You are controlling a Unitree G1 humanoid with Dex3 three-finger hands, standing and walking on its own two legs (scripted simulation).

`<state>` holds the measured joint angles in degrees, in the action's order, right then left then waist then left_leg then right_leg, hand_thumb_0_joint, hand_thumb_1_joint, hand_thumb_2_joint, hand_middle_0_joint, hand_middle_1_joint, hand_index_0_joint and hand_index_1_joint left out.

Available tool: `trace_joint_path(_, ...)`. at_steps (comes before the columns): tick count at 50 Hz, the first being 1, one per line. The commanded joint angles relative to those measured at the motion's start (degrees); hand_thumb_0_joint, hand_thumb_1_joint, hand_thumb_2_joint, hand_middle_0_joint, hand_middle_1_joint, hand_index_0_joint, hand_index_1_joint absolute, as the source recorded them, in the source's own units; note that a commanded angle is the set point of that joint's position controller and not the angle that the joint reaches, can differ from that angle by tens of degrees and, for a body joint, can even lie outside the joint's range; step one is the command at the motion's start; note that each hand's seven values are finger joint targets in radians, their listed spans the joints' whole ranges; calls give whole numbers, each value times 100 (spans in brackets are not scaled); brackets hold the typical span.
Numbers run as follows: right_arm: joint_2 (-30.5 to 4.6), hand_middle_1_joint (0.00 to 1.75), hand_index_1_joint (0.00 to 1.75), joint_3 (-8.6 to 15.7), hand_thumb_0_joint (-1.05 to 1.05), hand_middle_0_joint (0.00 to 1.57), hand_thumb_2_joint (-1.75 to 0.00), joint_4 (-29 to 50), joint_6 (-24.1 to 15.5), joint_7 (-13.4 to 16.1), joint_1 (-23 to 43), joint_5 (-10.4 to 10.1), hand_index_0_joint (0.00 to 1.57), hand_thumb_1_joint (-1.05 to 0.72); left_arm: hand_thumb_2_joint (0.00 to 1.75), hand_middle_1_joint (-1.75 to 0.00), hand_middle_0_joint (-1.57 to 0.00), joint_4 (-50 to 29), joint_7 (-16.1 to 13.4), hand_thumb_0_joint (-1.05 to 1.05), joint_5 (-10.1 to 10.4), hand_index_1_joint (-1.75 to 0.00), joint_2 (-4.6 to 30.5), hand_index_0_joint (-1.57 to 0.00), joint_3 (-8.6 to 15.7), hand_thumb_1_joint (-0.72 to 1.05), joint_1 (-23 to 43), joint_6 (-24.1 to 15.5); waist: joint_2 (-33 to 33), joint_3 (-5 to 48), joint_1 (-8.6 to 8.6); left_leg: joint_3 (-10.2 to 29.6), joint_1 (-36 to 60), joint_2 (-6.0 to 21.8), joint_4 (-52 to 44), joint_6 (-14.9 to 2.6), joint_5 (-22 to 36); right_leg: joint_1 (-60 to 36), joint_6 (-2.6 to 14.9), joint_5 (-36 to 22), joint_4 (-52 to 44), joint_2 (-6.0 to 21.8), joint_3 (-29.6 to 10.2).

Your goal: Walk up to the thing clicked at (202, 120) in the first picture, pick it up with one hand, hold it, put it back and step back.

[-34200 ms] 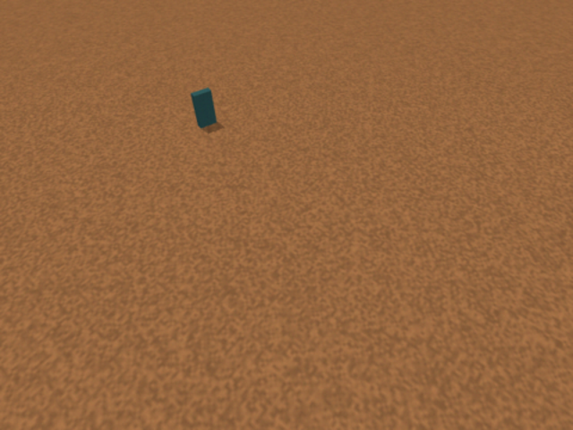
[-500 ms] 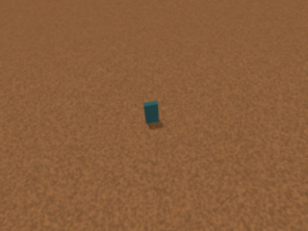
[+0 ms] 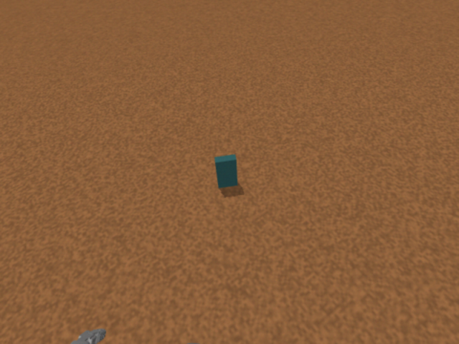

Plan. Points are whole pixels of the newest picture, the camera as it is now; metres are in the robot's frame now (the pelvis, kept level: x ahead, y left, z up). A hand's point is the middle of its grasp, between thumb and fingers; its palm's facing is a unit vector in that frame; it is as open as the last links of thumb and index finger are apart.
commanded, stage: step back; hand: left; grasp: from the side
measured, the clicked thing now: (226, 171) +1.02 +0.12 -0.66
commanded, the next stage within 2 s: stand in 0.32 s
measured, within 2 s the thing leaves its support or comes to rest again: neither
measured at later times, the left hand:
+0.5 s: hand out of the picture +0.12 +0.29 -0.14, palm faces +0.00 -0.94 -0.33, open 7.3 cm
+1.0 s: hand out of the picture +0.08 +0.27 -0.14, palm faces -0.04 -0.94 -0.35, open 7.3 cm
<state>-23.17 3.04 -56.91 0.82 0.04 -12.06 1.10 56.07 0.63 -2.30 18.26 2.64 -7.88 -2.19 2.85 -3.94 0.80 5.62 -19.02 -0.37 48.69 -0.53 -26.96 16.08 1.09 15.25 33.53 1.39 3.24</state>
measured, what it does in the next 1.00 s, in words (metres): steps on the spot: left foot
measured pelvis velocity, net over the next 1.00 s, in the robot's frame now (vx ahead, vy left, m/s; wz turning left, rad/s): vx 0.01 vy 0.01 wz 0.00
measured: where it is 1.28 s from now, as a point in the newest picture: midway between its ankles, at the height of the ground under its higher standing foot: outside the picture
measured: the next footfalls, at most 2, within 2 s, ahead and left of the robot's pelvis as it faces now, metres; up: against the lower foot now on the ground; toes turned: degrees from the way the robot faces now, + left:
left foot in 0.10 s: +0.06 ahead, +0.16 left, +0.00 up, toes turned +0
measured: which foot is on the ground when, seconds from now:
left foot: up 0.00-0.08, down 0.10-1.00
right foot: down 0.00-1.00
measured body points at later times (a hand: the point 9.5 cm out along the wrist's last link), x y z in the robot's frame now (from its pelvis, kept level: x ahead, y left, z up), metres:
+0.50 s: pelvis +0.03 +0.03 +0.01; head +0.04 +0.04 +0.46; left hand +0.12 +0.33 -0.12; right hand +0.14 -0.26 -0.11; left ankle +0.02 +0.16 -0.73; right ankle +0.03 -0.11 -0.73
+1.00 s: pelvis +0.01 +0.01 +0.02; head +0.02 +0.00 +0.47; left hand +0.08 +0.31 -0.11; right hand +0.07 -0.29 -0.12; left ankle +0.02 +0.16 -0.73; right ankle +0.03 -0.11 -0.73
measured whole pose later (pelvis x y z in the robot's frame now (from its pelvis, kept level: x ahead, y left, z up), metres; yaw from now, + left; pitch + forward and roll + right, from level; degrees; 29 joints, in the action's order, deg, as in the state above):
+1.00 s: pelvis +0.01 +0.01 +0.02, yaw +0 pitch -3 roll +0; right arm -20.2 1.1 -65.9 -0.3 -1.1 -6.2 0.7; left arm 65.8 0.8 -1.0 20.2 -0.1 -5.9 -1.1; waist 0.8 -3.8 -0.3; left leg 0.5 -6.3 2.5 18.1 2.4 -9.1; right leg 8.0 -0.5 8.2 19.0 1.3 1.8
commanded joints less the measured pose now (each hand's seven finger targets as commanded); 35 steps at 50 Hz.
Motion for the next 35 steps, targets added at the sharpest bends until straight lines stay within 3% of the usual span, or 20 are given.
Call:
trace_joint_path(1,-796,30,30,137,0,20,-90,124,-122,28,-197,26,20,-90,90,-30,-20,-405,-155,0,46,-30,1825,-20,468,90,353,-135,-1242,314,38,-267,-195,190,-843,102,16,-434,851,-364,-1257,1399,-1421)
trace_joint_path(3,-739,30,30,145,0,20,-90,19,-183,39,-226,53,20,-90,90,-30,-20,-391,-150,0,101,-30,1757,-20,424,90,465,-79,-1255,543,-71,-602,360,69,-1791,92,504,-450,763,-1234,-736,1262,-1049)
trace_joint_path(4,-755,30,30,177,0,20,-90,-60,-208,53,-323,72,20,-90,90,-30,-20,-378,-149,0,136,-30,1719,-20,393,90,474,-43,-1107,645,-142,-664,708,4,-2450,84,1182,-449,604,-1734,-338,1164,-901)
trace_joint_path(5,-809,30,30,212,0,20,-90,-86,-235,79,-265,99,20,-90,90,-30,-20,-373,-153,0,169,-30,1553,-20,323,90,380,-23,-875,735,-132,-420,1011,123,-2608,25,1922,-349,389,-2142,56,995,-729)
trace_joint_path(6,-1098,30,30,288,0,20,-90,-35,-255,106,-186,140,20,-90,90,-30,-20,-428,-157,0,203,-30,1395,-20,269,90,338,0,-343,885,-92,333,1203,697,-2555,-194,2818,-48,151,-1841,490,659,-486)
trace_joint_path(7,-1270,30,30,278,0,20,-90,74,-279,106,223,99,20,-90,90,-30,-20,-406,-156,0,273,-30,1233,-20,221,90,355,26,70,841,60,1027,1016,1282,-2646,-513,2871,91,-37,-757,514,200,-198)
trace_joint_path(8,-1413,30,30,240,0,20,-90,109,-254,78,603,36,20,-90,90,-30,-20,-255,-173,0,294,-30,1347,-20,250,90,439,54,257,680,95,1001,349,1423,-2538,-839,2453,-354,-24,464,271,18,-180)
trace_joint_path(9,-1278,30,30,216,0,20,-90,103,-229,53,835,36,20,-90,90,-30,-20,-159,-179,0,255,-30,1354,-20,210,90,322,37,195,609,175,723,234,1305,-2393,-771,2385,-648,12,409,-168,115,-250)
trace_joint_path(10,-1067,30,30,132,0,20,-90,60,-209,34,854,11,20,-90,90,-30,-20,-82,-172,0,229,-30,1391,-20,220,90,295,-7,23,675,210,369,214,1041,-2242,-518,2488,-889,34,-165,-433,293,-388)
trace_joint_path(12,-928,30,30,89,0,20,-90,42,-207,65,744,-20,20,-90,90,-30,-20,-10,-169,0,213,-30,1624,-20,265,90,195,-63,-99,860,85,-32,439,633,-1948,-184,2795,-1019,186,-1598,-487,663,-810)
trace_joint_path(13,-905,30,30,93,0,20,-90,-46,-197,80,564,-6,20,-90,90,-30,-20,-31,-174,0,230,-30,1677,-20,276,90,345,-60,-135,917,-18,-82,498,595,-1946,-127,2911,-1051,232,-1747,-420,764,-838)
trace_joint_path(15,-946,30,30,107,0,20,-90,-172,-191,73,668,-20,20,-90,90,-30,-20,15,-182,0,239,-30,1587,-20,222,90,439,-32,11,921,-15,39,830,725,-2181,-178,3124,-865,175,-1733,-356,656,-617)
trace_joint_path(16,-1005,30,30,49,0,20,-90,-164,-280,60,739,-75,20,-90,90,-30,-20,199,-141,0,279,-30,1231,-20,48,90,329,10,-62,876,19,243,1040,853,-2469,-200,3329,-819,101,-1758,-523,516,-554)
trace_joint_path(19,-1034,30,30,45,0,20,-90,-230,-331,54,845,-53,20,-90,90,-30,-20,263,-108,0,263,-30,1315,-20,13,90,469,46,-24,647,-16,273,937,929,-2794,-167,3246,-960,-4,-1439,-781,460,-506)
trace_joint_path(28,-856,30,30,14,0,20,-90,-342,-309,24,1094,-83,20,-90,90,-30,-20,503,-89,0,199,-30,1390,-20,-41,90,550,-10,-201,664,-53,-30,1410,814,-3151,-41,3011,-1109,-31,-1517,-1409,615,-607)
trace_joint_path(35,-816,30,30,-2,0,20,-90,-406,-279,-18,1198,-80,20,-90,90,-30,-20,573,-83,0,180,-30,1411,-20,-62,90,562,-32,-251,538,-58,-102,1343,750,-3339,11,2343,-1025,-51,-1101,-1715,632,-658)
